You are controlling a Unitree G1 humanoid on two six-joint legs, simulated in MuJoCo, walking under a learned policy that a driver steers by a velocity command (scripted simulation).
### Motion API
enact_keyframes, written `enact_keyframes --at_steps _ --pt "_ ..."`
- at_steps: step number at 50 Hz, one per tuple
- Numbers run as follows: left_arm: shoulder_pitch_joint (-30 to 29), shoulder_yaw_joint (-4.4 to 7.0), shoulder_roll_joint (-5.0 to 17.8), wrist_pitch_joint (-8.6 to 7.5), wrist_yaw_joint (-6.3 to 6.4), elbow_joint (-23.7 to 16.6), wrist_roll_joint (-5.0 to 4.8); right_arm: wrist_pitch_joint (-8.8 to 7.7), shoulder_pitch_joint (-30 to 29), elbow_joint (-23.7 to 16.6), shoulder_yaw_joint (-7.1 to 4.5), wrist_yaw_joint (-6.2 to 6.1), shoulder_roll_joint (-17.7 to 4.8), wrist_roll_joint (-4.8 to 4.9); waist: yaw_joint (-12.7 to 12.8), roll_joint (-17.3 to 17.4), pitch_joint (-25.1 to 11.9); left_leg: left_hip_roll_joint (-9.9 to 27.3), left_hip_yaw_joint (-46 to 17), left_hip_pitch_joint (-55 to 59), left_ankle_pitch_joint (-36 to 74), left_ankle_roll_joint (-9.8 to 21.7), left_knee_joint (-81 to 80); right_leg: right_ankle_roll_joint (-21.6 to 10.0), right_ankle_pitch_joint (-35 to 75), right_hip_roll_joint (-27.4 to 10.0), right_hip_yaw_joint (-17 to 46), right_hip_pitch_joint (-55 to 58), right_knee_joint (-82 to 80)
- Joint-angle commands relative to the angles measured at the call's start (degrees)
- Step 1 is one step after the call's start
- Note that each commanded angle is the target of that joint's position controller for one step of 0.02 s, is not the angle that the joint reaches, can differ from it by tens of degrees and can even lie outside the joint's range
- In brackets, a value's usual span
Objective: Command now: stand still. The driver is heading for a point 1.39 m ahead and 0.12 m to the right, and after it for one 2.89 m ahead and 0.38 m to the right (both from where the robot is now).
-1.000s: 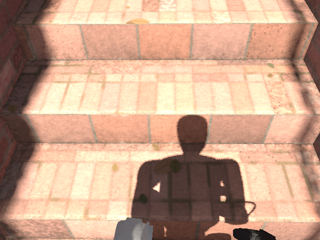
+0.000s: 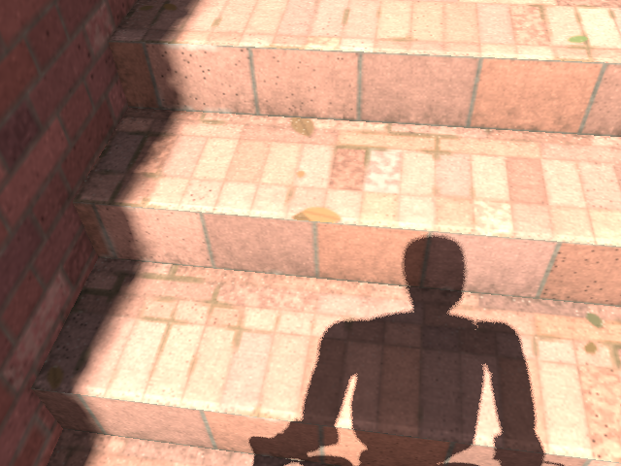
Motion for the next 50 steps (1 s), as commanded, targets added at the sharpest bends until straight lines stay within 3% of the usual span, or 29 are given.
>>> enact_keyframes --at_steps 1,2,3,4,6,9,10,13,16,17,18,19,22,23,24,26,29,32,35,36,37,50 --pt "9.6 -0.96 2.7 -2.95 0.31 -0.2 -0.08 3.25 11.1 0.0 -0.86 0.95 -0.5 -0.03 -0.1 -19.6 -6.8 3.2 -2.0 -3.9 -10.3 -0.8 12.8 -12.6 58.2 -20.1 18.2 11.3 -7.4" --pt "7.0 -1.55 1.2 -3.06 0.29 -1.0 0.43 3.94 7.2 -0.1 -0.88 1.14 -0.7 -0.14 0.0 -13.1 -3.7 3.1 -2.6 -5.2 -9.6 -2.0 15.5 -13.8 46.3 -18.6 17.4 7.6 -10.1" --pt "4.1 -1.24 2.9 -3.11 0.34 -2.0 0.73 4.51 4.2 -0.4 -0.82 1.32 -0.7 -0.38 -0.7 -10.3 -2.1 3.1 -2.8 -5.2 -9.0 -2.9 17.3 -13.5 41.2 -16.8 16.1 4.8 -11.0" --pt "3.7 -1.71 3.4 -2.88 0.04 -1.9 0.27 4.91 2.2 -0.1 -0.60 1.93 -0.7 -0.60 -0.8 -9.0 -0.8 3.4 -3.6 -6.1 -8.7 -3.8 18.2 -13.8 41.2 -16.2 15.1 3.9 -10.9" --pt "6.3 -1.05 4.0 -3.03 0.19 -1.4 0.08 5.37 3.1 1.4 -0.42 1.82 -0.7 -0.83 -0.9 -7.8 0.4 2.4 -3.1 -4.5 -7.6 -4.1 17.4 -12.9 35.9 -14.3 12.6 2.6 -11.3" --pt "5.7 -1.11 3.6 -3.22 0.12 -1.6 -0.49 6.64 2.7 2.0 0.09 1.00 -0.6 -0.81 -1.1 -11.5 2.4 2.0 -2.1 -2.5 -5.4 -3.7 8.5 -10.6 25.8 -11.8 11.0 1.1 -12.1" --pt "6.5 -0.74 4.7 -2.86 -0.19 -1.9 0.07 6.21 2.8 2.5 0.00 1.22 -1.2 -0.41 -0.6 -12.9 2.9 1.6 -1.6 -1.5 -4.2 -3.1 4.3 -9.9 22.4 -10.9 10.7 1.3 -12.2" --pt "6.3 0.53 7.1 -1.96 -0.40 -2.1 -0.32 4.88 1.0 3.5 0.24 1.25 -2.6 0.06 0.3 -11.9 3.6 1.3 -1.4 2.9 6.3 -1.8 -9.3 -8.3 9.9 -9.0 10.9 -0.3 -12.2" --pt "6.5 1.02 6.7 -1.84 -1.55 -2.3 -0.96 3.22 -0.1 2.6 0.10 1.78 -6.0 -1.17 1.4 -10.0 2.1 6.0 -4.7 4.9 12.9 -0.9 -10.7 -6.0 2.5 -6.6 9.6 -2.7 -10.6" --pt "8.7 0.62 4.2 -2.13 -1.61 -1.3 -1.44 2.69 -1.2 2.8 0.39 2.03 -5.2 -0.89 2.5 -3.2 2.2 6.2 -4.6 1.9 11.4 -0.7 -10.5 -5.1 3.0 -4.6 6.2 -0.7 -11.9" --pt "7.7 0.60 4.7 -2.07 -1.47 -0.4 -1.06 2.31 -0.9 3.6 0.65 2.12 -3.9 -0.45 1.8 -1.7 3.3 5.5 -4.7 -1.0 10.1 -0.6 -11.7 -4.5 4.5 -4.6 5.3 1.8 -10.5" --pt "7.6 0.98 5.0 -2.05 -1.07 -0.8 -0.09 1.74 0.6 4.3 0.40 2.07 -3.7 -0.73 1.3 -0.5 3.5 6.0 -4.5 -1.6 10.5 -0.6 -13.1 -3.9 4.9 -4.6 4.9 3.5 -10.7" --pt "8.1 1.21 5.5 -1.58 -0.74 0.1 -0.04 1.25 0.7 5.3 0.16 1.72 -4.3 -0.55 1.5 0.3 3.5 6.0 -4.8 -0.4 12.8 0.1 -13.6 -2.9 5.5 -4.6 4.4 3.6 -10.3" --pt "10.2 1.37 5.7 -1.32 -0.44 1.0 0.03 1.50 2.1 5.8 0.25 1.26 -4.0 0.07 1.8 0.5 2.5 6.0 -5.5 -0.1 11.9 0.2 -13.9 -2.6 3.4 -4.5 4.1 3.8 -10.0" --pt "10.5 1.07 4.6 -0.95 -0.24 1.5 -0.11 1.43 2.1 6.0 0.47 0.99 -3.3 -0.05 1.9 0.6 3.8 5.8 -5.6 -1.0 9.9 0.4 -14.5 -2.0 2.2 -4.4 4.1 3.4 -10.3" --pt "11.5 1.21 4.8 -0.47 -0.03 2.4 -0.08 1.75 1.9 5.7 0.68 0.62 -3.3 -0.48 1.8 0.5 5.5 6.2 -6.2 -2.1 5.0 0.6 -15.6 -1.5 0.4 -4.6 3.7 1.5 -10.7" --pt "11.1 1.29 4.2 0.41 -0.64 2.7 0.49 1.15 2.7 5.8 0.61 0.03 -3.4 -0.02 2.2 0.5 6.5 6.6 -7.4 -3.2 0.1 1.5 -17.1 -1.8 -1.9 -4.3 3.3 0.3 -10.9" --pt "12.7 1.84 5.2 0.33 -1.04 3.8 1.07 1.38 3.7 5.5 -0.03 0.34 -4.0 -0.15 2.5 0.7 6.4 6.3 -7.7 -3.0 -2.0 1.8 -18.6 -1.4 -2.6 -4.3 2.9 -0.1 -11.1" --pt "13.6 1.69 4.1 0.26 -0.80 4.8 0.99 1.51 4.3 5.1 -0.30 0.29 -2.9 -0.16 2.4 -0.3 6.6 6.1 -7.4 -2.6 -1.0 2.0 -18.5 -1.1 -2.3 -4.5 2.7 -0.7 -11.0" --pt "14.2 1.97 5.1 0.47 -0.54 5.4 1.30 1.56 5.6 6.0 -0.40 -0.05 -3.0 -0.48 2.3 -0.6 6.1 6.3 -7.4 -2.2 -1.2 2.2 -18.9 -1.2 -1.2 -4.0 2.5 -0.3 -11.5" --pt "14.5 1.91 4.7 0.52 -0.42 5.7 1.33 1.59 6.0 6.1 -0.46 -0.19 -2.9 -0.46 2.4 -0.5 6.3 6.1 -7.3 -2.4 -0.8 2.2 -18.9 -1.1 -0.7 -4.1 2.4 -0.1 -11.4" --pt "16.9 1.20 3.6 0.09 -0.01 8.6 1.16 1.58 7.7 6.7 -0.12 -0.20 -1.9 -0.31 2.4 -1.9 5.8 5.6 -5.2 -1.0 8.9 2.0 -15.2 -2.2 2.4 -5.1 2.5 0.8 -11.6"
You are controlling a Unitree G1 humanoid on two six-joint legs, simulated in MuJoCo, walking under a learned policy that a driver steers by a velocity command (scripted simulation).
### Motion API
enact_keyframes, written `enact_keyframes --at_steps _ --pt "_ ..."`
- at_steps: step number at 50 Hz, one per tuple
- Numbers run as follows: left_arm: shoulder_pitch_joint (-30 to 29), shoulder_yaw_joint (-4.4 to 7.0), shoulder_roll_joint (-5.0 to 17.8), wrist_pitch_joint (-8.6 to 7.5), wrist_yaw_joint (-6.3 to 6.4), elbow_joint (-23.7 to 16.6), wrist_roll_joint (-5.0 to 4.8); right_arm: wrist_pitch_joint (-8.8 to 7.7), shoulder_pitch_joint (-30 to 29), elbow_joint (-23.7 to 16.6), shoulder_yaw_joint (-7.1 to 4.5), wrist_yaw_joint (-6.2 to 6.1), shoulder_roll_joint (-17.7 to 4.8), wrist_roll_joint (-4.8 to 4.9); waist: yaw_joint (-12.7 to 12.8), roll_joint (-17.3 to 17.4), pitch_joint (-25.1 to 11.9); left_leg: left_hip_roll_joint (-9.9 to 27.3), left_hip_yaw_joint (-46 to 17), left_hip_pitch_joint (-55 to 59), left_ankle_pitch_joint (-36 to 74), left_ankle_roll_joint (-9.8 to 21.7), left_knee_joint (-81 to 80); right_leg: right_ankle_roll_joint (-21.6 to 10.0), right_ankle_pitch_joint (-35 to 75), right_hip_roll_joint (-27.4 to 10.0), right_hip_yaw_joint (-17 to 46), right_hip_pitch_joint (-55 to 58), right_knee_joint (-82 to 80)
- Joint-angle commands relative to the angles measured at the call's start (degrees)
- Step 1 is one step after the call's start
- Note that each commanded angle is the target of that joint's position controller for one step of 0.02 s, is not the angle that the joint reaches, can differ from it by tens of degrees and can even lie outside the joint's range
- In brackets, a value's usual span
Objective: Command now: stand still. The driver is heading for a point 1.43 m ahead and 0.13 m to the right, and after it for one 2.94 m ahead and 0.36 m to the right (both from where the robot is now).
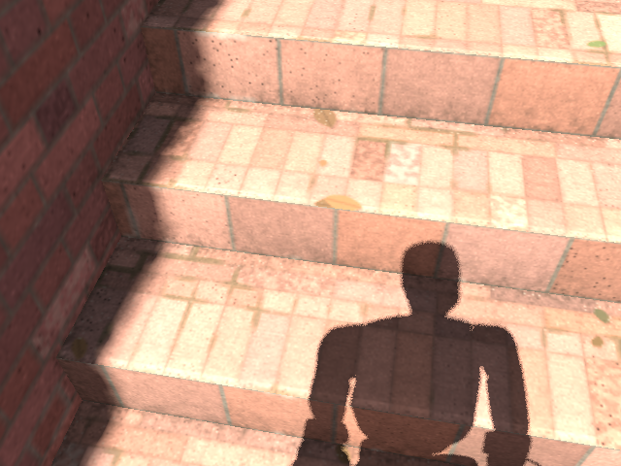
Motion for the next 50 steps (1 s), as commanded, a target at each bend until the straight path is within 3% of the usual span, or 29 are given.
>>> enact_keyframes --at_steps 1,4,11,16,18,20,21,22,23,25,27,28,30,32,33,34,35,36,37,38,39,40,41,43,44,45,46,48,50 --pt "5.0 0.59 3.9 -0.43 0.15 -0.5 -0.07 -0.38 4.0 -1.2 -0.59 -0.12 -4.1 0.05 -0.1 0.1 5.0 6.0 -3.4 -4.5 2.2 3.1 -5.1 -4.4 -3.6 -2.4 1.3 0.6 -4.0" --pt "4.8 0.24 2.8 -0.89 -0.14 -0.6 -0.36 -0.47 3.0 -2.3 -0.46 0.35 -3.8 0.37 -0.2 0.1 5.0 6.0 -3.4 -3.7 3.9 3.1 -4.2 -4.3 -5.0 -3.1 1.5 -0.2 -3.6" --pt "-0.4 1.54 5.3 -0.62 -0.43 -4.5 -0.48 -0.45 2.2 -5.3 -1.65 0.79 -5.0 -0.05 -1.2 -1.5 9.1 3.7 -4.3 -10.5 -23.7 6.4 1.4 -9.8 -29.5 -1.4 4.7 -8.8 1.1" --pt "-5.5 1.28 3.4 -3.05 -1.51 -8.8 -0.36 -1.18 6.9 -5.8 -3.24 0.93 -9.2 -1.03 -3.9 9.2 6.6 11.9 -18.4 0.6 -27.2 12.0 -7.2 -9.0 -16.7 2.7 -2.9 -20.2 14.8" --pt "-3.9 1.46 4.1 -4.16 -1.92 -9.4 -0.37 -1.53 6.4 -5.2 -3.31 0.85 -9.3 -0.95 -1.9 10.2 7.2 14.6 -20.7 -2.3 -23.2 13.6 -7.6 -9.0 -14.2 1.9 -3.9 -15.1 14.0" --pt "5.6 1.57 4.9 -4.99 -2.10 -6.8 -0.28 -2.31 -4.8 -8.9 -2.56 1.30 -7.1 -0.17 4.8 0.4 7.0 7.6 -8.6 -15.5 -8.4 9.1 2.8 -10.4 -13.9 -1.1 3.3 2.4 0.9" --pt "11.9 3.46 11.2 -5.20 -1.79 -4.9 0.18 -3.56 -10.1 -11.6 -1.97 1.86 -5.1 0.76 7.9 -13.5 6.2 0.1 2.1 -27.4 1.5 5.9 20.7 -13.7 -16.6 -7.8 17.2 15.1 -8.3" --pt "19.0 4.76 14.3 -4.46 -1.54 -2.3 -0.08 -4.60 -10.2 -12.3 -1.89 2.50 -4.0 -0.14 9.1 -22.4 3.0 -1.8 8.4 -39.2 -7.4 2.9 37.9 -19.3 -13.5 -17.2 31.6 24.9 -15.2" --pt "18.1 4.25 12.4 -4.45 -1.55 -1.6 -0.20 -4.75 -12.6 -12.4 -2.20 3.39 -5.2 -1.44 8.2 -15.2 3.7 0.1 6.8 -47.6 -12.9 2.3 57.3 -21.8 -11.2 -17.8 30.6 26.5 -12.7" --pt "12.7 5.17 13.2 -5.41 -1.44 -2.4 1.92 -5.42 -20.3 -18.5 -1.42 3.17 -1.6 -1.08 6.8 -10.3 3.5 4.3 -0.1 -62.6 -15.2 4.7 89.1 -21.7 -9.8 -17.4 24.4 26.3 -10.7" --pt "11.4 3.62 7.4 -6.40 -1.60 -1.7 2.60 -4.46 -22.6 -23.2 -0.22 3.31 1.0 -2.24 3.4 -5.5 3.4 5.3 -5.1 -73.6 -16.7 7.9 104.2 -17.8 -10.8 -17.4 18.8 25.1 -9.2" --pt "10.7 2.83 5.3 -6.72 -1.88 -1.3 2.46 -3.77 -22.8 -24.9 0.45 3.31 1.8 -2.32 1.8 -4.5 4.4 5.5 -5.7 -76.9 -18.9 9.0 107.9 -16.3 -11.0 -17.3 16.6 22.4 -9.3" --pt "8.4 2.47 7.1 -7.35 -2.63 -1.3 3.24 -2.19 -25.9 -28.9 2.33 3.52 3.4 -0.85 0.9 -5.8 7.5 4.7 -2.8 -77.9 -23.3 10.0 109.4 -14.3 -16.0 -17.0 11.4 14.0 -15.5" --pt "4.4 2.04 8.6 -7.62 -2.65 -0.2 0.91 -1.10 -30.8 -34.5 3.62 4.01 2.5 -0.75 -2.9 -4.4 13.9 8.0 0.6 -69.1 -23.0 9.7 88.7 -11.6 -20.6 -13.1 4.1 -0.4 -25.1" --pt "2.5 0.89 7.6 -7.47 -2.31 0.8 -0.59 -0.94 -31.7 -35.4 3.94 4.43 1.4 0.24 -3.1 -4.6 15.5 8.2 4.9 -59.5 -20.4 8.8 78.0 -12.5 -14.8 -11.3 -0.7 -7.8 -31.1" --pt "-2.6 0.76 8.1 -7.01 -1.66 -1.1 -2.48 -0.62 -25.5 -34.3 5.23 5.57 3.8 0.56 -6.1 -0.8 11.1 7.9 8.3 -30.7 -10.5 9.9 59.5 -13.6 -2.9 -8.4 -5.5 -22.2 -37.5" --pt "-1.5 1.35 12.5 -8.21 -2.05 -2.8 -3.75 -0.99 -20.0 -32.2 3.94 5.39 1.5 1.38 -5.6 -1.1 1.8 1.3 13.7 -9.5 -10.2 8.2 58.1 -16.3 31.3 -8.1 -5.9 -22.7 -32.5" --pt "1.5 3.32 19.8 -9.90 -3.10 -2.8 -3.73 0.05 -6.6 -28.0 1.94 4.22 -1.1 0.86 -10.5 -5.6 -10.8 -3.4 13.3 3.6 -12.1 7.5 59.1 -15.6 66.7 -9.8 -8.5 -11.2 -19.4" --pt "-2.5 5.46 24.8 -10.55 -3.62 -3.3 -3.67 1.15 5.1 -23.6 -0.40 3.32 -4.8 -0.08 -17.0 -7.3 -18.4 -4.0 10.1 5.0 -9.0 6.9 48.6 -12.8 79.5 -10.6 -8.0 1.8 -4.3" --pt "-2.4 5.87 23.5 -10.71 -4.82 -3.4 -4.40 1.62 6.4 -22.4 -2.19 2.70 -10.2 -1.67 -17.5 -5.5 -20.8 -4.5 4.2 4.0 -11.5 7.3 35.8 -10.8 73.1 -9.4 -4.2 7.2 13.3" --pt "-0.2 4.63 15.3 -11.03 -7.63 -5.3 -4.30 1.06 6.7 -20.1 -4.21 1.53 -18.2 -3.43 -13.5 9.9 -20.6 7.1 -24.6 8.6 -26.8 9.4 13.5 -8.6 36.0 -0.1 1.0 -7.0 34.7" --pt "1.8 4.42 8.7 -11.27 -8.96 -8.5 -1.41 1.08 5.3 -18.7 -5.95 0.79 -21.8 -2.33 -11.3 19.9 -23.6 17.6 -57.2 8.7 -35.3 9.4 -8.9 -8.5 0.0 10.7 12.8 -18.3 61.6" --pt "3.3 3.90 4.1 -10.31 -8.95 -8.9 1.16 0.39 -2.0 -17.9 -5.21 1.66 -19.8 -1.14 -5.5 15.5 -20.1 19.6 -58.6 3.3 -42.7 6.7 -10.2 -8.3 0.4 10.0 19.8 -26.8 83.3" --pt "-6.3 1.97 -0.9 -9.94 -7.52 -15.1 3.68 -2.16 -9.0 -11.6 -2.67 3.02 -9.5 0.28 0.3 5.3 -1.8 15.2 -37.6 -11.7 -36.6 6.5 -0.5 -9.7 8.8 5.3 8.2 -38.2 91.9" --pt "-9.6 -0.06 -4.2 -9.41 -5.86 -16.5 3.99 -3.36 -5.9 -7.8 -1.62 3.47 -5.0 -0.29 1.1 2.3 2.1 14.0 -26.8 -15.2 -21.1 7.0 2.7 -11.0 8.6 4.6 8.4 -42.5 95.8" --pt "-8.7 -0.82 -4.4 -8.32 -5.25 -16.2 3.09 -4.09 -3.7 -4.7 -0.69 3.93 -1.1 -1.47 1.9 0.7 2.2 12.3 -19.9 -15.1 -13.3 6.8 4.4 -11.8 7.3 4.4 7.6 -44.5 98.3" --pt "-10.0 -1.25 -4.5 -6.71 -4.42 -16.1 2.18 -4.55 -0.2 -1.6 -0.33 4.04 0.5 -2.11 2.6 -1.9 3.4 11.5 -15.1 -14.7 -6.8 6.1 5.3 -11.6 6.7 5.0 8.4 -47.7 100.7" --pt "-13.9 -1.59 -3.2 -4.85 -3.83 -17.7 1.23 -5.19 1.4 0.1 -0.21 4.44 -0.6 -2.15 2.8 -1.5 6.0 10.2 -7.6 -16.4 1.7 3.7 2.6 -10.1 5.1 4.8 6.5 -51.1 92.2" --pt "-22.6 -3.14 -7.0 -4.97 -3.20 -21.3 -0.31 -6.69 7.9 2.1 0.77 4.17 -1.2 -1.34 0.0 1.5 6.5 12.7 -8.5 -11.1 1.0 3.5 -2.7 -10.1 0.5 5.6 1.8 -62.1 103.1"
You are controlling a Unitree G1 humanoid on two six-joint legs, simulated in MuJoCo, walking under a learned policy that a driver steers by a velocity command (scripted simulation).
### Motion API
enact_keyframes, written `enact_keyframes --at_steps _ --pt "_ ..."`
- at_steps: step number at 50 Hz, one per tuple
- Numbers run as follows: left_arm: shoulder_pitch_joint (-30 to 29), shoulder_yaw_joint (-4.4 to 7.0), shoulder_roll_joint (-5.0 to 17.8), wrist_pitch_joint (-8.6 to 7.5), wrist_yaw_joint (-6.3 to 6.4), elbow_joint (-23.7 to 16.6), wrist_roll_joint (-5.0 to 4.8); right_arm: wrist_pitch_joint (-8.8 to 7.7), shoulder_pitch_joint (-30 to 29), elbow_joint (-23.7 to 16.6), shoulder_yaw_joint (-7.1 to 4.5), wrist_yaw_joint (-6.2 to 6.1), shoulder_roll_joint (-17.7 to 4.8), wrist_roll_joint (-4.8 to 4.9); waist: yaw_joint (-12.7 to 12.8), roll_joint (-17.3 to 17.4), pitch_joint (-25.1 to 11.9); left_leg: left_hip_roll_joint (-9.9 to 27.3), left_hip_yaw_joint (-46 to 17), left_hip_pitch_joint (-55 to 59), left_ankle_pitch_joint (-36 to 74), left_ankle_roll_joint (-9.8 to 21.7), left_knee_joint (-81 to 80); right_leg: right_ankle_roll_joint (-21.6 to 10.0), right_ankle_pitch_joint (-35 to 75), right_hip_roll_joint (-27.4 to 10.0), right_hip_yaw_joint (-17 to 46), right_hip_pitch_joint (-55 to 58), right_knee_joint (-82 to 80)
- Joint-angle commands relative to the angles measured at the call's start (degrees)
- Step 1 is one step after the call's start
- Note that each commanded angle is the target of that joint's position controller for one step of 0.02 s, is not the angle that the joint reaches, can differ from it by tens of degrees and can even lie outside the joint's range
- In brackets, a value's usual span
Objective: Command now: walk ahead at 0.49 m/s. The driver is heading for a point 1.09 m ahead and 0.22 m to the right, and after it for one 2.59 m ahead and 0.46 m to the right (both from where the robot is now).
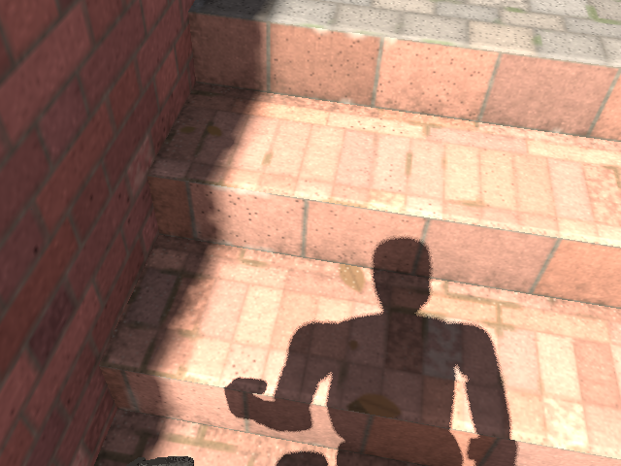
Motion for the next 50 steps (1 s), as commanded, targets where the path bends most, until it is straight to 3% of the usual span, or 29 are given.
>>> enact_keyframes --at_steps 1,4,6,9,11,12,13,14,15,16,17,20,21,23,25,26,29,32,34,36,38,39,40,41,42,43,44,45,50 --pt "-6.2 -4.06 -8.3 0.78 1.03 -5.3 -1.47 -2.80 3.6 0.4 1.86 0.01 0.8 0.54 0.2 6.4 7.7 14.1 -15.3 1.4 7.6 -0.8 -24.1 -0.4 -6.3 0.1 -2.4 -18.5 11.7" --pt "-16.9 -5.52 -6.8 1.28 1.19 -11.1 -0.45 -2.54 6.1 1.4 2.34 -0.78 -0.8 1.82 -0.5 4.4 10.1 10.8 -11.4 0.2 6.8 -3.6 -29.8 -0.2 -7.4 -1.7 -7.4 -17.4 -4.3" --pt "-19.0 -5.21 -4.3 2.86 -0.09 -11.5 -1.17 -1.54 10.7 0.6 1.32 -3.09 -3.8 2.31 -2.9 4.7 7.4 12.6 -12.7 6.4 23.1 -0.1 -38.2 0.8 -10.7 -4.2 -16.8 -10.9 -13.1" --pt "-15.6 -5.56 -7.0 3.77 -0.17 -8.7 -1.66 -0.70 15.9 -0.3 1.02 -5.39 -4.2 2.31 -3.1 7.4 -1.0 12.2 -4.3 24.8 58.8 -0.5 -34.1 -3.0 -13.6 -3.7 -18.6 -2.7 -20.2" --pt "-12.6 -5.45 -5.7 4.01 -0.29 -7.7 -3.77 -0.88 11.9 -5.1 0.70 -5.71 -5.8 2.31 0.0 10.8 -5.4 13.0 -3.1 19.3 95.5 -1.0 -27.8 -4.0 -15.5 1.6 -21.2 22.1 -41.6" --pt "-5.9 -3.82 -2.7 4.69 0.36 -6.0 -3.16 -0.93 10.0 -6.6 0.46 -5.66 -7.6 1.24 4.0 13.6 -8.4 16.7 -5.1 22.3 109.8 -0.9 -20.3 -4.8 -16.9 3.0 -19.4 28.0 -42.4" --pt "1.9 -2.18 1.3 5.44 0.91 -4.6 -1.77 -1.38 6.6 -9.0 -0.55 -4.88 -10.2 1.82 7.5 16.7 -11.4 18.9 -6.5 26.3 117.2 -0.3 -10.4 -5.7 -21.7 3.5 -16.6 31.6 -47.8" --pt "5.4 -0.95 3.8 5.42 1.13 -4.3 -0.73 -2.18 4.0 -10.9 -1.67 -3.39 -12.4 3.28 9.2 16.8 -13.7 18.0 -6.6 26.5 113.4 0.2 0.6 -6.5 -21.2 4.6 -14.7 38.7 -60.5" --pt "9.4 0.85 6.1 4.76 1.23 -3.2 0.06 -2.92 2.8 -13.5 -2.27 -2.64 -12.6 3.34 11.4 14.6 -16.4 14.2 -7.2 14.0 92.0 -0.2 17.3 -9.7 -23.9 -0.9 -3.5 52.6 -67.0" --pt "14.2 2.40 11.2 4.96 0.95 0.2 -0.56 -3.59 0.7 -17.9 -1.86 0.30 -6.7 3.66 11.6 -9.1 -16.6 -4.3 -5.8 -14.9 16.4 -4.3 52.9 -23.1 -19.9 -19.6 36.2 61.8 -86.0" --pt "9.2 2.53 8.3 4.18 1.06 -0.6 -1.40 -3.39 -0.9 -19.1 -2.33 0.95 -4.6 -0.21 6.1 -1.1 -12.9 -3.5 -17.7 -19.9 10.0 -1.9 68.9 -19.8 -13.7 -18.5 44.0 52.8 -96.1" --pt "7.5 1.80 2.9 0.68 1.24 6.0 -1.44 0.35 -5.5 -24.2 0.03 -2.62 2.5 -1.52 -2.2 11.4 5.4 -0.7 -17.1 -30.2 10.4 0.7 76.5 -10.7 -5.9 -16.7 22.1 37.0 -91.9" --pt "10.3 0.71 0.3 -0.49 0.56 8.8 -1.17 1.86 -4.3 -24.4 1.05 -3.99 4.2 -0.78 -4.4 10.7 8.2 -1.3 -18.1 -32.0 7.7 0.9 75.8 -8.2 -1.4 -14.8 15.3 33.7 -92.3" --pt "14.1 0.49 0.7 -2.02 -0.25 12.0 -1.61 3.43 -4.8 -25.3 1.89 -5.15 5.5 -0.15 -5.6 6.7 9.1 -1.5 -18.1 -36.7 4.9 0.7 71.6 -5.7 9.4 -12.6 6.6 35.4 -93.1" --pt "13.4 0.75 4.2 -2.61 0.08 11.6 -1.50 3.77 -8.8 -26.8 1.66 -5.04 1.9 0.38 -5.6 5.5 8.4 -1.2 -13.3 -31.5 6.8 -2.0 52.9 -3.7 18.9 -9.6 -1.3 34.5 -96.6" --pt "17.7 0.31 4.4 -3.28 0.24 12.8 -1.02 4.04 -8.3 -24.3 1.42 -5.07 2.3 0.67 -3.2 3.6 3.3 -2.8 -9.1 -32.0 8.2 -2.1 58.2 -5.2 28.9 -9.6 -1.3 41.3 -96.1" --pt "23.7 2.35 12.5 -4.46 0.33 14.1 -2.15 4.20 -17.1 -27.7 1.48 -6.02 1.2 -0.35 -0.4 -3.5 1.2 0.3 -7.6 -52.1 -4.2 -0.9 71.6 -6.8 38.3 -13.7 1.9 61.9 -97.0" --pt "27.7 1.31 9.2 -2.41 1.60 14.2 -1.60 4.09 -31.6 -34.7 4.03 -5.66 2.9 0.00 1.5 -1.4 2.6 5.0 -5.6 -57.2 -12.0 0.2 64.5 -4.1 34.3 -12.2 -0.4 67.3 -98.8" --pt "30.5 1.32 10.8 -0.54 2.77 14.2 -0.70 4.42 -31.0 -34.8 4.81 -5.50 2.2 1.17 2.9 -0.2 2.1 6.8 -1.9 -54.6 -9.5 -1.1 57.1 -3.3 34.0 -11.7 -1.4 69.2 -101.0" --pt "25.9 1.99 13.7 0.69 2.36 11.7 -1.92 6.41 -25.6 -33.3 5.85 -5.78 2.8 2.79 -0.1 0.5 -1.6 4.4 4.0 -22.4 -6.5 1.0 31.4 -1.4 57.4 -11.7 -5.0 56.7 -106.2" --pt "22.8 3.07 17.1 0.29 1.99 11.2 -3.50 6.82 -9.3 -25.9 3.56 -6.77 -1.7 4.67 -5.4 -12.3 -13.0 -1.1 3.1 -3.2 -5.7 2.1 21.6 -0.4 87.1 -12.2 -3.9 60.8 -90.1" --pt "22.5 3.39 17.3 -1.04 0.46 12.2 -5.56 6.13 -0.4 -23.0 2.08 -6.59 -5.4 3.40 -9.9 -11.4 -18.9 -0.6 -2.7 8.9 5.4 4.1 11.9 2.1 84.8 -10.6 -5.1 57.9 -78.2" --pt "23.6 3.28 16.3 -1.55 -1.11 9.2 -6.48 5.97 4.6 -20.0 -0.39 -6.86 -11.7 1.42 -12.5 7.9 -23.3 12.9 -26.5 20.4 18.9 14.4 0.6 6.4 57.8 -1.3 -4.0 43.4 -54.5" --pt "21.7 3.14 13.2 -0.35 -1.57 9.9 -3.19 5.84 -1.3 -20.3 0.14 -7.97 -11.4 -0.34 -9.3 18.4 -25.3 21.9 -47.5 14.6 30.1 18.8 -17.6 7.1 -5.3 8.0 -1.4 40.2 -29.4" --pt "21.7 2.51 7.9 1.86 -1.19 7.2 -0.57 4.99 -7.8 -20.2 0.39 -7.58 -8.7 0.42 -2.9 9.2 -18.8 22.2 -45.5 7.2 17.7 15.4 -16.0 6.8 -6.9 6.3 8.5 35.1 -22.6" --pt "19.3 2.22 6.4 4.42 -0.22 6.3 1.40 4.74 -13.1 -19.7 0.62 -7.86 -5.3 1.52 0.2 1.3 -8.0 20.3 -40.4 -1.7 -2.0 12.4 -14.0 6.5 -5.5 4.0 5.3 31.2 -22.7" --pt "17.5 1.60 3.9 5.99 0.78 5.1 2.77 4.51 -16.5 -18.6 1.59 -8.01 -1.6 1.81 2.5 -1.0 1.6 17.4 -34.7 -12.0 -8.6 9.5 -10.7 5.4 -2.7 2.7 5.0 28.0 -22.8" --pt "17.3 0.85 1.4 7.24 1.32 4.0 3.36 3.30 -17.3 -17.1 2.43 -7.78 0.6 1.67 4.7 -2.0 4.8 14.6 -29.5 -16.2 -9.0 6.8 -9.0 5.0 -1.3 2.5 6.9 26.1 -24.1" --pt "19.7 0.17 0.9 7.81 2.47 2.9 2.27 -0.73 -12.4 -13.3 2.17 -5.72 -1.4 1.98 5.5 4.4 3.9 12.3 -16.0 -8.7 7.8 4.6 -11.7 6.9 -1.0 3.4 10.4 20.3 -28.4"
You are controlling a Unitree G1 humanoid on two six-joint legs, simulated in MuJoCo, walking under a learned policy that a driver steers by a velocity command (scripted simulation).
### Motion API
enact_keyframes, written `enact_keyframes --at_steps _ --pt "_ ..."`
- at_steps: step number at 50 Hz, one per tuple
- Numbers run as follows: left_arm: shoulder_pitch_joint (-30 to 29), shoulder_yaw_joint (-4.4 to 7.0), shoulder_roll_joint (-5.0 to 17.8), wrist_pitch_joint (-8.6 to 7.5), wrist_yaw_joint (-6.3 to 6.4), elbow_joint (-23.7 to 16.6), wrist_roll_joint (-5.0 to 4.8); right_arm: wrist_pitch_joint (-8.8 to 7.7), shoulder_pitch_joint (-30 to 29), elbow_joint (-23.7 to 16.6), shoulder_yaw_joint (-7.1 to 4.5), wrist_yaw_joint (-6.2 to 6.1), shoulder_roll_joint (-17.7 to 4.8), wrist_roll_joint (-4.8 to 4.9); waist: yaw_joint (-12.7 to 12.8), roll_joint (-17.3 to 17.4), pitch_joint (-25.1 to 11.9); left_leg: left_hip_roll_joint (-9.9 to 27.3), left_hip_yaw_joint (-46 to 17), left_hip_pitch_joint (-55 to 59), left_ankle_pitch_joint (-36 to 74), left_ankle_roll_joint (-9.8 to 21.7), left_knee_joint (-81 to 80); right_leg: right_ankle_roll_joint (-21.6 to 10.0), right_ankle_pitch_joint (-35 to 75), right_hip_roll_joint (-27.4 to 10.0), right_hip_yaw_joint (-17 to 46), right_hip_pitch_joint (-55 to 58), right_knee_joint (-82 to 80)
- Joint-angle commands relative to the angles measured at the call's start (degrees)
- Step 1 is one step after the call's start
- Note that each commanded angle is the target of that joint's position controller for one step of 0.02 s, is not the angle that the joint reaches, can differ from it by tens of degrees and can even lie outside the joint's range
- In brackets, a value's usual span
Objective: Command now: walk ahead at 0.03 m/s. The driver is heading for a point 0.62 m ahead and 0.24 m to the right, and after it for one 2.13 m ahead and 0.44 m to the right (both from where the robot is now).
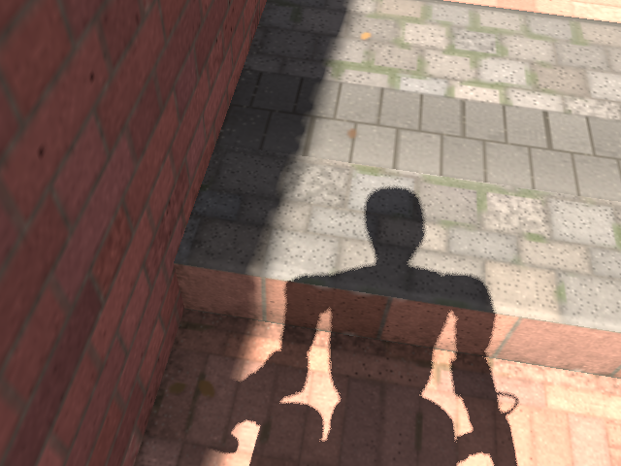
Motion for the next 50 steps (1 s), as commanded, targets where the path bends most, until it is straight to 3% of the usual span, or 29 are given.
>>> enact_keyframes --at_steps 1,3,4,5,6,8,9,11,12,13,14,15,17,18,19,24,25,26,27,29,32,38,40,43,46,48,50 --pt "11.9 -0.85 -2.1 1.63 -0.01 0.5 -0.16 -1.97 -2.8 -3.4 1.07 -0.03 0.1 0.64 4.8 5.4 -3.4 10.1 -16.0 3.6 5.0 6.4 -21.6 2.8 -2.1 -2.8 4.2 1.6 -8.4" --pt "10.2 -0.97 0.1 3.58 -0.41 0.1 -1.38 -0.14 -2.9 -4.5 0.27 -0.82 -3.2 0.70 3.5 10.0 -4.1 9.0 -12.1 8.4 -2.7 6.3 -28.4 4.4 -10.4 -5.8 -4.8 6.7 -29.7" --pt "9.3 -1.10 0.5 3.70 -0.48 0.5 -1.92 0.47 -2.4 -5.3 0.15 -0.70 -3.8 -0.03 2.0 13.2 -5.4 10.3 -14.0 12.2 -4.3 6.3 -31.2 4.3 -12.8 -8.1 -6.8 9.1 -38.6" --pt "7.8 -0.87 1.7 3.93 0.18 1.0 -2.08 0.78 1.0 -6.1 -0.87 -0.67 -4.8 0.10 -1.6 13.8 -5.2 11.6 -13.4 12.4 1.1 5.5 -32.3 3.5 -15.7 -6.9 -12.3 13.7 -42.5" --pt "7.4 -0.96 0.4 4.12 0.52 0.9 -2.29 1.08 3.5 -5.2 -1.38 -0.35 -6.1 -0.01 -2.3 16.8 -6.1 12.2 -13.9 13.9 1.5 5.8 -31.7 2.7 -17.0 -7.2 -14.1 16.3 -44.0" --pt "6.2 -0.90 -0.9 2.98 -0.16 0.4 -2.65 1.28 4.7 -5.9 -1.98 -0.29 -6.9 -0.18 -2.7 14.9 -5.3 12.5 -14.7 13.8 -1.9 5.9 -31.1 0.9 -14.1 -7.0 -15.6 19.2 -48.4" --pt "6.8 -0.98 -1.6 2.27 -0.54 1.0 -2.70 1.51 3.9 -6.2 -1.91 -0.26 -6.2 -0.20 -1.8 13.3 -4.2 12.2 -14.3 12.9 -3.1 5.6 -29.9 0.2 -12.3 -7.0 -16.0 21.4 -52.9" --pt "8.0 -0.89 -0.9 0.96 -0.70 1.4 -2.13 2.55 4.7 -6.2 -2.22 -0.70 -6.2 -0.30 -1.0 10.3 -2.1 10.8 -13.6 11.9 -5.0 4.2 -27.0 -0.7 -12.1 -6.6 -14.7 25.7 -63.9" --pt "8.0 -1.07 -0.2 -0.15 -0.71 1.5 -2.31 3.03 5.2 -6.3 -2.09 -0.82 -5.4 -0.11 -0.9 8.7 -1.7 10.1 -13.3 11.2 -5.3 2.0 -25.6 -0.8 -9.5 -8.5 -10.5 27.4 -70.0" --pt "7.6 -0.44 3.3 -0.97 -0.44 0.9 -2.70 3.37 6.1 -5.4 -1.75 -0.16 -3.4 1.18 -1.5 2.4 -0.9 6.4 -9.5 8.0 -4.7 -1.3 -21.4 -2.2 -9.4 -14.4 -2.2 26.9 -71.9" --pt "6.0 -0.45 3.5 -1.08 -0.40 0.3 -3.15 3.73 8.0 -4.6 -1.26 -0.11 -2.0 2.29 -2.6 -5.2 -2.3 4.3 -6.8 14.6 -3.0 -3.2 -19.2 -4.6 -14.9 -16.6 1.5 20.0 -75.9" --pt "4.8 -0.94 2.1 -1.14 -0.67 0.0 -3.28 3.87 9.0 -3.9 -1.19 -0.17 -2.2 2.08 -3.0 -6.6 -2.4 3.7 -6.6 18.9 -2.0 -3.9 -19.1 -5.5 -18.3 -16.5 2.5 16.7 -78.2" --pt "4.2 -0.89 2.3 -1.00 -0.79 0.7 -3.42 3.67 9.7 -2.4 -1.13 -0.23 -2.3 1.27 -3.2 -6.1 -0.9 4.2 -6.5 20.1 0.2 -4.1 -21.5 -4.0 -17.9 -13.6 -1.0 17.5 -77.7" --pt "6.4 -1.03 2.0 -1.90 -1.23 1.1 -2.52 3.64 12.2 -1.1 -0.84 0.07 -1.2 0.30 -3.3 -3.3 -1.6 5.0 -6.2 21.2 3.1 -4.0 -22.2 -3.3 -18.1 -12.5 -2.9 19.0 -75.6" --pt "7.6 -0.99 1.7 -2.48 -1.40 1.5 -2.59 3.52 12.1 -0.4 -0.89 0.35 -1.6 0.03 -2.5 -0.5 -1.6 5.3 -6.3 20.7 5.0 -3.8 -23.0 -3.2 -15.1 -12.1 -3.8 20.5 -74.8" --pt "9.2 -1.28 0.9 -3.51 -1.54 3.1 -2.99 3.13 12.6 1.9 -0.41 0.51 -1.5 0.36 -1.8 2.5 -2.5 6.6 -6.0 20.8 9.5 -4.2 -25.2 -3.0 -7.3 -11.9 -5.2 25.5 -73.4" --pt "9.8 -1.28 1.0 -3.64 -1.67 3.4 -2.80 3.00 12.8 2.1 -0.50 0.88 -2.5 0.05 -1.4 3.2 -3.8 6.6 -5.8 20.9 10.2 -4.0 -25.1 -3.3 -5.3 -11.7 -5.6 27.3 -72.7" --pt "10.0 -1.19 1.3 -4.06 -1.65 4.0 -3.17 3.07 11.3 1.3 -0.14 1.65 -1.7 -0.85 -1.8 3.2 -4.1 6.6 -5.8 19.7 8.4 -3.6 -26.2 -3.6 -4.9 -11.9 -5.1 28.7 -72.7" --pt "10.2 -1.12 1.4 -4.27 -1.55 4.4 -3.14 3.07 11.2 1.5 -0.07 1.87 -1.6 -0.89 -1.7 3.5 -3.6 6.7 -5.5 19.4 8.1 -3.7 -26.6 -3.7 -3.7 -12.0 -5.1 29.3 -72.7" --pt "10.0 -1.08 0.8 -4.36 -1.54 4.6 -2.91 2.96 12.4 2.7 0.01 1.83 -1.5 -0.49 -1.7 3.7 -3.0 6.9 -5.4 19.3 9.2 -4.0 -26.7 -3.7 0.9 -12.0 -5.6 30.2 -71.8" --pt "10.7 -1.35 0.8 -4.47 -1.28 5.4 -3.41 3.08 12.9 3.5 0.39 1.52 -1.6 -0.38 -1.6 2.9 -3.4 7.2 -5.3 19.5 11.0 -4.1 -26.2 -3.8 7.5 -11.7 -6.7 31.2 -70.4" --pt "10.2 -1.72 0.9 -5.02 -1.36 5.7 -3.31 3.25 13.3 4.5 0.95 1.49 -1.4 -0.35 -2.0 3.0 -3.3 7.5 -4.7 20.1 11.5 -4.3 -25.5 -4.1 14.0 -11.8 -6.5 31.8 -69.3" --pt "10.3 -1.60 1.3 -4.67 -1.29 5.8 -3.04 3.51 13.0 4.8 1.09 1.57 -1.5 -0.38 -1.7 1.5 -3.4 6.6 -3.9 19.4 5.6 -4.1 -25.3 -4.9 2.1 -11.1 -5.7 31.5 -71.3" --pt "13.9 0.29 5.4 -3.74 -1.42 6.5 -2.87 3.90 9.0 2.7 0.83 1.72 -2.6 -1.08 0.8 -1.3 0.3 3.3 -0.7 11.6 -4.9 -2.9 -17.0 -8.9 -23.8 -12.8 -0.1 30.6 -75.5" --pt "20.0 2.24 9.5 -3.27 -1.27 7.9 -3.14 3.07 2.7 -1.4 0.20 2.08 -3.6 -1.24 4.7 -5.4 5.1 2.5 0.1 -1.3 -10.6 -0.8 -3.6 -16.6 -40.1 -22.0 14.1 31.4 -83.7" --pt "21.9 3.05 10.9 -4.34 -1.11 8.7 -2.07 1.99 -1.6 -3.7 -0.45 2.55 -3.8 -1.55 6.3 -4.6 6.2 4.9 -4.5 -12.6 -13.0 0.6 14.2 -22.0 -36.4 -27.1 20.5 35.5 -86.0" --pt "18.8 3.49 11.8 -6.39 -0.56 9.3 -2.53 1.09 -3.1 -6.3 -1.67 2.27 -4.7 -0.81 3.1 -3.0 3.9 6.4 -10.6 -21.1 -14.7 1.6 36.2 -22.5 -27.9 -28.8 19.3 39.1 -85.4"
